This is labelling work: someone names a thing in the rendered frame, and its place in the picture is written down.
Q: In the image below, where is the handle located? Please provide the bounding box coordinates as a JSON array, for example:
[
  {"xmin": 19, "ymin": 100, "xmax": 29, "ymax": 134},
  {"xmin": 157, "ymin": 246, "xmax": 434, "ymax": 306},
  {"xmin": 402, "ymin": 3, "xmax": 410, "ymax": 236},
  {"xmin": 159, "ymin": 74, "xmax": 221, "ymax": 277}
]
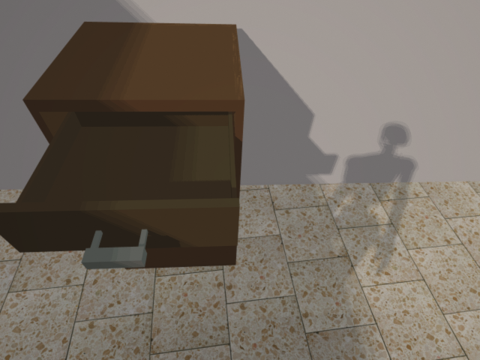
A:
[{"xmin": 81, "ymin": 229, "xmax": 148, "ymax": 269}]

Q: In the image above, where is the drawer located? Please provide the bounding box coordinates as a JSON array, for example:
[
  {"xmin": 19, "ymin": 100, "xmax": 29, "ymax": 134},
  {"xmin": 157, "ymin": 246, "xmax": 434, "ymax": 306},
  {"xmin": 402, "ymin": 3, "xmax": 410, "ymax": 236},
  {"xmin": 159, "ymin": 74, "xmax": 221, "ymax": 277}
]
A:
[{"xmin": 0, "ymin": 112, "xmax": 240, "ymax": 253}]

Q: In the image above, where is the cabinet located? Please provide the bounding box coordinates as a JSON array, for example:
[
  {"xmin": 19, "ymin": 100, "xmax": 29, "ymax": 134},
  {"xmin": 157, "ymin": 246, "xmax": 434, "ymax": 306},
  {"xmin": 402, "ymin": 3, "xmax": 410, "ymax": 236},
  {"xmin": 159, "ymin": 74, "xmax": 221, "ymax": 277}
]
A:
[{"xmin": 22, "ymin": 22, "xmax": 245, "ymax": 269}]

